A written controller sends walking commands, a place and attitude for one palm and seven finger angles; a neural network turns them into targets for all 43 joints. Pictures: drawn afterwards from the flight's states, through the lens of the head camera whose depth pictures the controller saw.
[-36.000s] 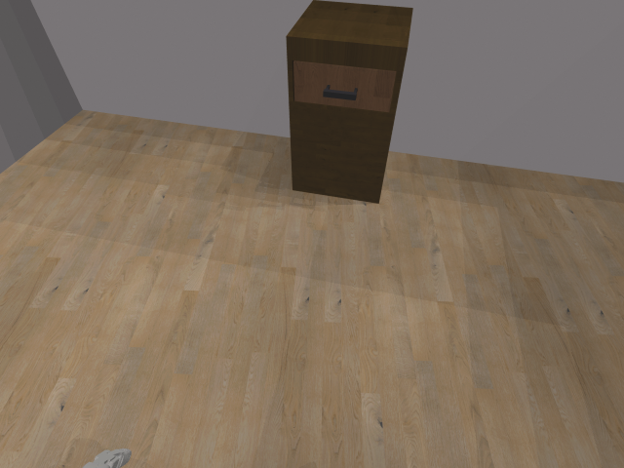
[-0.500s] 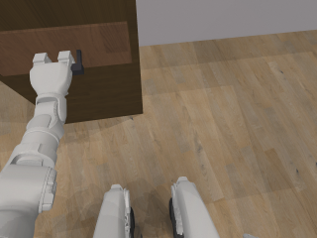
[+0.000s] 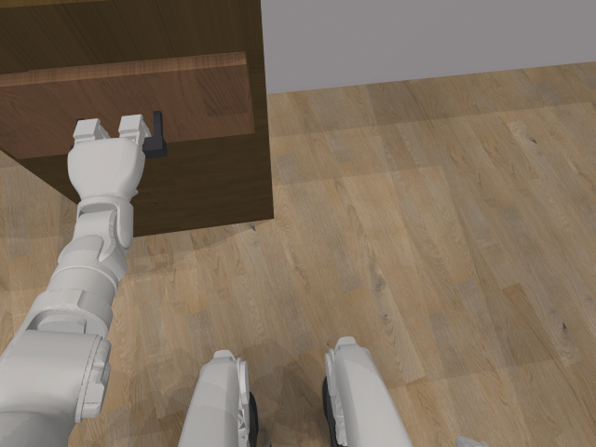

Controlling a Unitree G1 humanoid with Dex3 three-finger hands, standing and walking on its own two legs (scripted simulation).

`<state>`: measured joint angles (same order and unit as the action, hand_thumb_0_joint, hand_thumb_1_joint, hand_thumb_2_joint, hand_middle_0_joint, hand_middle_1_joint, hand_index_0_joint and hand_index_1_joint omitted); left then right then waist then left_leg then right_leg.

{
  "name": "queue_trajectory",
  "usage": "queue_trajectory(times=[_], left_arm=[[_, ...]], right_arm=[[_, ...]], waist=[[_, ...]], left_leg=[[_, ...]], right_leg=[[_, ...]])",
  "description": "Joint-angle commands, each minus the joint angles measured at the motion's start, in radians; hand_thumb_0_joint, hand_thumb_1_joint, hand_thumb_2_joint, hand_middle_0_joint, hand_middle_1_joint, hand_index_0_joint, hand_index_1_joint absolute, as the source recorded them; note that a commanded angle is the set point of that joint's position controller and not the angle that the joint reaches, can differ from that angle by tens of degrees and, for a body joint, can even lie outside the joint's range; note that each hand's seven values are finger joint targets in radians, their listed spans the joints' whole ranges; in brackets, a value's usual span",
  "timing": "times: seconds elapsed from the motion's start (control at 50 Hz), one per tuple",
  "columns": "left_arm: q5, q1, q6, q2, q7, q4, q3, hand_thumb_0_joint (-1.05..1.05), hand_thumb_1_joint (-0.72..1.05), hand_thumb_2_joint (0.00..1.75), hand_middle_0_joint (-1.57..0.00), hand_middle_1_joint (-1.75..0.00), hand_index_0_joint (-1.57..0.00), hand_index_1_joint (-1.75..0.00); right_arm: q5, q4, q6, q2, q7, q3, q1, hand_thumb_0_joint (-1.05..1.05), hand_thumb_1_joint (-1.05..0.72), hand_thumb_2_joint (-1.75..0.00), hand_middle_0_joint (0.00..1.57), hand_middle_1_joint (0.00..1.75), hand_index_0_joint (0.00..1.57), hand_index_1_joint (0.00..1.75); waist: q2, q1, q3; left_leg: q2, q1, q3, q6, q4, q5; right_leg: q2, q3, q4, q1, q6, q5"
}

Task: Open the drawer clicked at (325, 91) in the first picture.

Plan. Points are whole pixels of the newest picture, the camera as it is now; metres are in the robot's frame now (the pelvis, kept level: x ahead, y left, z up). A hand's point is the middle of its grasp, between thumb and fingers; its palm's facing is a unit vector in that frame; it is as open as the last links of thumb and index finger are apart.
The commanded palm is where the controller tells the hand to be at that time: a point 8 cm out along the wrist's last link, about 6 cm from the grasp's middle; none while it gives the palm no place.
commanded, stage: pull the drawer open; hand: left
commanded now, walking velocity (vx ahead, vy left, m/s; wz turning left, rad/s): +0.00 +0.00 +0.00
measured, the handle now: (120, 137) +0.55 +0.23 -0.04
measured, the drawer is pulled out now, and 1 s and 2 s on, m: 0.02 0.07 0.13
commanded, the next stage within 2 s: none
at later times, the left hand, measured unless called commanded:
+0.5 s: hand (126, 196) +0.46 +0.22 -0.06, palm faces -0.05 -0.02 -1.00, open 6.3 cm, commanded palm +0.42 +0.22 -0.02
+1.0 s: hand (126, 216) +0.43 +0.22 -0.06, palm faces -0.04 -0.02 -1.00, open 6.3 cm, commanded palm +0.39 +0.22 -0.02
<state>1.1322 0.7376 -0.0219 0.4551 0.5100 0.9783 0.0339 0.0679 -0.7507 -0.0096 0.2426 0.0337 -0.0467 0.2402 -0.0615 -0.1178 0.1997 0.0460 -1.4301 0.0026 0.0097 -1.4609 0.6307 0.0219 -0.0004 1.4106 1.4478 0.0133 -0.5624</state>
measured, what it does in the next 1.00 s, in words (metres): stands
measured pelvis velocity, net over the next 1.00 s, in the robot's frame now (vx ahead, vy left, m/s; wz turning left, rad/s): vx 0.00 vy -0.01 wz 0.01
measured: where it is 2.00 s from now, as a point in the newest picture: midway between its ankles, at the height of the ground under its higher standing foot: (293, 442)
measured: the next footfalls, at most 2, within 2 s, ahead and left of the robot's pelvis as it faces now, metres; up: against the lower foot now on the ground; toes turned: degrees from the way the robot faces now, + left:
none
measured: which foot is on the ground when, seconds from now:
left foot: down 0.00-1.00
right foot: down 0.00-1.00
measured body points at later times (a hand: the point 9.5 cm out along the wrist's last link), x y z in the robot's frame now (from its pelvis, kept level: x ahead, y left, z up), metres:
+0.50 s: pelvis +0.01 +0.00 +0.01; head +0.19 +0.00 +0.42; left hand +0.46 +0.22 -0.01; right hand +0.07 -0.27 -0.14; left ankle +0.01 +0.11 -0.58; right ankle +0.04 -0.13 -0.58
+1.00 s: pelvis +0.00 -0.01 +0.01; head +0.17 -0.01 +0.43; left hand +0.42 +0.22 -0.01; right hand +0.08 -0.27 -0.14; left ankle +0.01 +0.11 -0.58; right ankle +0.04 -0.13 -0.58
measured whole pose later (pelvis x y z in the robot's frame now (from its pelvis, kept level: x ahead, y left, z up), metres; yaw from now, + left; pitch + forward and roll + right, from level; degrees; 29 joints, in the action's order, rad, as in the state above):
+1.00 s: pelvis +0.00 -0.01 +0.01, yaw +1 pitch +32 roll -1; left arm 1.15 0.55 -0.02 0.37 0.59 0.87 0.01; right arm 0.07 -0.75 -0.02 0.24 0.03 -0.07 0.19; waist -0.05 -0.07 0.21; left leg 0.04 -1.35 0.01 0.00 -1.41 0.62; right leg 0.02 0.01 1.38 1.38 0.00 -0.56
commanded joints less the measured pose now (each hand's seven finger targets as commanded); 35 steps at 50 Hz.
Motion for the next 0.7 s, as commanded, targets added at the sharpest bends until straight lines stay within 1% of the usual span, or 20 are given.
queue_trajectory(times=[0.0,0.02,0.04,0.06,0.08,0.14,0.18,0.24,0.3,0.32,0.36,0.44,0.46,0.48,0.52,0.54,0.58,0.62,0.64,0.68], left_arm=[[0.003,0.164,-0.023,0.158,0.043,-0.118,0.032,0.0,0.9,0.9,-0.4,-1.35,-0.4,-1.35],[0.003,0.147,-0.019,0.176,0.046,-0.1,0.052,0.0,0.9,0.9,-0.4,-1.35,-0.4,-1.35],[0.008,0.145,-0.02,0.171,0.052,-0.103,0.045,0.0,0.9,0.9,-0.4,-1.35,-0.4,-1.35],[0.008,0.159,-0.02,0.16,0.058,-0.118,0.04,0.0,0.9,0.9,-0.4,-1.35,-0.4,-1.35],[0.005,0.156,-0.018,0.156,0.059,-0.124,0.04,0.0,0.9,0.9,-0.4,-1.35,-0.4,-1.35],[0.013,0.137,-0.006,0.128,0.073,-0.119,0.023,0.0,0.9,0.9,-0.4,-1.35,-0.4,-1.35],[0.008,0.137,0.006,0.14,0.071,-0.121,0.035,0.0,0.9,0.9,-0.4,-1.35,-0.4,-1.35],[0.01,0.111,0.015,0.13,0.071,-0.125,0.027,0.0,0.9,0.9,-0.4,-1.35,-0.4,-1.35],[0.006,0.087,0.016,0.156,0.063,-0.146,0.046,0.0,0.9,0.9,-0.4,-1.35,-0.4,-1.35],[0.002,0.063,0.017,0.136,0.06,-0.157,0.038,0.0,0.9,0.9,-0.4,-1.35,-0.4,-1.35],[0.0,0.056,0.012,0.134,0.06,-0.167,0.039,0.0,0.9,0.9,-0.4,-1.35,-0.4,-1.35],[0.008,0.051,-0.003,0.096,0.073,-0.188,0.013,0.0,0.9,0.9,-0.4,-1.35,-0.4,-1.35],[0.004,0.041,-0.004,0.093,0.076,-0.192,0.017,0.0,0.9,0.9,-0.4,-1.35,-0.4,-1.35],[0.004,0.034,-0.006,0.113,0.078,-0.194,0.035,0.0,0.9,0.9,-0.4,-1.35,-0.4,-1.35],[0.01,0.028,-0.01,0.095,0.086,-0.189,0.024,0.0,0.9,0.9,-0.4,-1.35,-0.4,-1.35],[0.012,0.012,-0.013,0.092,0.091,-0.187,0.021,0.0,0.9,0.9,-0.4,-1.35,-0.4,-1.35],[0.01,0.014,-0.013,0.108,0.096,-0.201,0.037,0.0,0.9,0.9,-0.4,-1.35,-0.4,-1.35],[0.013,-0.005,-0.012,0.085,0.105,-0.204,0.026,0.0,0.9,0.9,-0.4,-1.35,-0.4,-1.35],[0.019,-0.013,-0.012,0.083,0.11,-0.195,0.022,0.0,0.9,0.9,-0.4,-1.35,-0.4,-1.35],[0.012,-0.009,-0.006,0.074,0.114,-0.218,0.021,0.0,0.9,0.9,-0.4,-1.35,-0.4,-1.35]], right_arm=[[0.001,0.027,0.017,0.16,-0.009,-0.058,0.168,0.0,-0.9,-0.9,0.2,0.3,0.2,0.3],[0.001,0.024,0.015,0.163,-0.007,-0.058,0.172,0.0,-0.9,-0.9,0.2,0.3,0.2,0.3],[0.002,0.028,0.015,0.162,-0.009,-0.057,0.165,0.0,-0.9,-0.9,0.2,0.3,0.2,0.3],[0.001,0.029,0.015,0.161,-0.009,-0.061,0.169,0.0,-0.9,-0.9,0.2,0.3,0.2,0.3],[0.003,0.028,0.014,0.16,-0.005,-0.061,0.169,0.0,-0.9,-0.9,0.2,0.3,0.2,0.3],[0.002,0.031,0.012,0.159,-0.004,-0.064,0.163,0.0,-0.9,-0.9,0.2,0.3,0.2,0.3],[0.001,0.029,0.008,0.16,0.0,-0.066,0.168,0.0,-0.9,-0.9,0.2,0.3,0.2,0.3],[0.0,0.033,0.007,0.157,-0.006,-0.066,0.163,0.0,-0.9,-0.9,0.2,0.3,0.2,0.3],[-0.002,0.038,0.004,0.156,-0.007,-0.062,0.157,0.0,-0.9,-0.9,0.2,0.3,0.2,0.3],[-0.004,0.044,0.003,0.152,-0.006,-0.064,0.158,0.0,-0.9,-0.9,0.2,0.3,0.2,0.3],[-0.004,0.044,0.002,0.151,-0.008,-0.065,0.155,0.0,-0.9,-0.9,0.2,0.3,0.2,0.3],[-0.001,0.043,0.005,0.147,-0.01,-0.067,0.142,0.0,-0.9,-0.9,0.2,0.3,0.2,0.3],[0.0,0.044,0.004,0.145,-0.008,-0.068,0.144,0.0,-0.9,-0.9,0.2,0.3,0.2,0.3],[0.001,0.045,0.002,0.148,-0.006,-0.066,0.144,0.0,-0.9,-0.9,0.2,0.3,0.2,0.3],[0.003,0.041,0.003,0.144,-0.01,-0.069,0.141,0.0,-0.9,-0.9,0.2,0.3,0.2,0.3],[0.004,0.041,0.004,0.142,-0.01,-0.066,0.132,0.0,-0.9,-0.9,0.2,0.3,0.2,0.3],[0.006,0.043,0.002,0.145,-0.008,-0.067,0.133,0.0,-0.9,-0.9,0.2,0.3,0.2,0.3],[0.005,0.044,0.001,0.141,-0.007,-0.069,0.13,0.0,-0.9,-0.9,0.2,0.3,0.2,0.3],[0.006,0.043,0.001,0.14,-0.01,-0.069,0.121,0.0,-0.9,-0.9,0.2,0.3,0.2,0.3],[0.008,0.046,0.002,0.139,-0.005,-0.071,0.119,0.0,-0.9,-0.9,0.2,0.3,0.2,0.3]], waist=[[-0.015,0.016,0.536],[0.004,0.02,0.529],[0.01,0.021,0.513],[0.004,0.016,0.534],[-0.026,0.025,0.542],[-0.019,0.026,0.552],[-0.022,0.031,0.569],[0.009,0.028,0.569],[-0.003,0.047,0.583],[-0.005,0.05,0.59],[0.016,0.045,0.584],[0.001,0.039,0.551],[0.003,0.04,0.559],[0.007,0.049,0.56],[0.022,0.04,0.544],[0.009,0.048,0.527],[0.006,0.052,0.549],[0.001,0.057,0.549],[0.019,0.054,0.531],[-0.01,0.056,0.55]], left_leg=[[-0.039,0.358,-0.012,0.018,0.15,-0.459],[-0.037,0.35,-0.012,0.017,0.149,-0.453],[-0.04,0.336,-0.011,0.018,0.149,-0.448],[-0.038,0.357,-0.013,0.017,0.151,-0.457],[-0.041,0.373,-0.013,0.014,0.152,-0.471],[-0.039,0.393,-0.017,0.012,0.155,-0.489],[-0.04,0.406,-0.016,0.01,0.156,-0.5],[-0.041,0.395,-0.012,0.014,0.157,-0.508],[-0.042,0.401,-0.008,0.013,0.163,-0.517],[-0.043,0.415,-0.006,0.013,0.168,-0.528],[-0.042,0.412,-0.007,0.014,0.169,-0.525],[-0.04,0.433,-0.01,0.012,0.175,-0.529],[-0.041,0.435,-0.005,0.013,0.175,-0.53],[-0.042,0.436,-0.011,0.012,0.177,-0.534],[-0.042,0.422,-0.005,0.015,0.173,-0.523],[-0.045,0.411,-0.002,0.013,0.176,-0.516],[-0.045,0.426,-0.006,0.011,0.177,-0.52],[-0.046,0.432,-0.002,0.012,0.181,-0.52],[-0.046,0.423,-0.004,0.011,0.181,-0.513],[-0.047,0.444,-0.001,0.01,0.182,-0.524]], right_leg=[[0.029,-0.037,-0.131,-0.367,-0.041,0.431],[0.03,-0.037,-0.127,-0.37,-0.043,0.427],[0.029,-0.035,-0.13,-0.368,-0.041,0.423],[0.029,-0.036,-0.13,-0.368,-0.042,0.43],[0.03,-0.038,-0.126,-0.363,-0.045,0.432],[0.029,-0.044,-0.125,-0.354,-0.044,0.435],[0.03,-0.043,-0.122,-0.371,-0.046,0.448],[0.028,-0.036,-0.132,-0.402,-0.041,0.482],[0.026,-0.031,-0.131,-0.429,-0.042,0.5],[0.027,-0.032,-0.134,-0.444,-0.043,0.512],[0.027,-0.03,-0.14,-0.448,-0.041,0.515],[0.027,-0.036,-0.148,-0.408,-0.042,0.495],[0.027,-0.035,-0.149,-0.425,-0.043,0.504],[0.029,-0.034,-0.145,-0.427,-0.046,0.502],[0.028,-0.032,-0.149,-0.425,-0.043,0.507],[0.026,-0.031,-0.152,-0.426,-0.043,0.501],[0.028,-0.031,-0.147,-0.431,-0.048,0.499],[0.028,-0.032,-0.151,-0.434,-0.047,0.498],[0.028,-0.031,-0.155,-0.426,-0.045,0.493],[0.028,-0.032,-0.155,-0.43,-0.049,0.5]])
